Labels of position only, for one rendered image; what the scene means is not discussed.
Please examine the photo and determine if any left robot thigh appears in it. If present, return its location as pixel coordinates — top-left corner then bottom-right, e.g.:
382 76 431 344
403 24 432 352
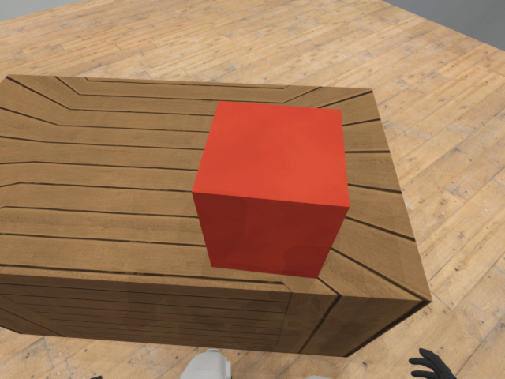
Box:
179 352 231 379

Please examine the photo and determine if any carton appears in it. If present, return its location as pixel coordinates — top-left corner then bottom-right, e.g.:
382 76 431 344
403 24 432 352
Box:
192 101 350 279

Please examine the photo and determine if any pedestal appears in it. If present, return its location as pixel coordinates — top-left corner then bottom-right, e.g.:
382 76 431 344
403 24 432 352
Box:
0 74 433 358

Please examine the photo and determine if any right robot hand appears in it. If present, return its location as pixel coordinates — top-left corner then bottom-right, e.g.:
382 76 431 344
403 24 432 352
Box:
409 348 457 379

